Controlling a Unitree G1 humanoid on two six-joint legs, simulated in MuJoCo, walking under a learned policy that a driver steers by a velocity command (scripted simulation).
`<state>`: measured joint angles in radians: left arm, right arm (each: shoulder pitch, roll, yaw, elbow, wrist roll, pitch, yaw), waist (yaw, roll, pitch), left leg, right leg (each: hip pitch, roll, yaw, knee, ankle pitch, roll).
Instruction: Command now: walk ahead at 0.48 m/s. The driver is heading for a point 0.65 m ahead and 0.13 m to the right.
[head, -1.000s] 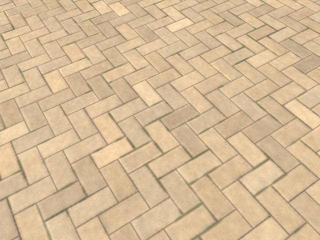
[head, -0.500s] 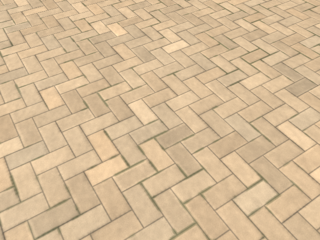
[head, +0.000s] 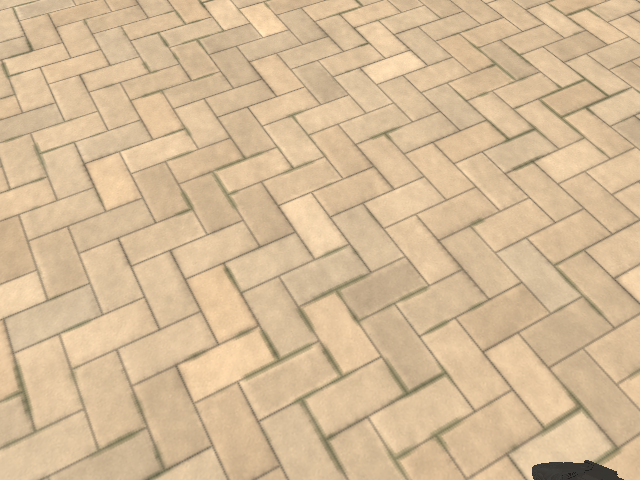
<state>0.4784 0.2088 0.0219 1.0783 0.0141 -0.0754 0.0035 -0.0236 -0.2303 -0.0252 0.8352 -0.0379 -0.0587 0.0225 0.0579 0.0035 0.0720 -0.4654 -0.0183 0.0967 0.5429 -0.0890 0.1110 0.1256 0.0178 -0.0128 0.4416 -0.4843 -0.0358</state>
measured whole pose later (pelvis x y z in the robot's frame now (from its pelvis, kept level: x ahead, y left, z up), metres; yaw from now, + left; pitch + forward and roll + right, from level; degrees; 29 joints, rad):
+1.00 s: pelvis +0.54 +0.00 +0.02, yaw -4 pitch +0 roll -2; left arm 0.40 0.18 0.03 1.05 0.02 -0.07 0.01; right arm 0.06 -0.20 -0.02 0.91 -0.02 -0.05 0.00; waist 0.07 0.04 0.07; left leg -0.50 0.03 0.03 0.58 -0.05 0.03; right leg -0.01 0.10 -0.01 0.32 -0.31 -0.08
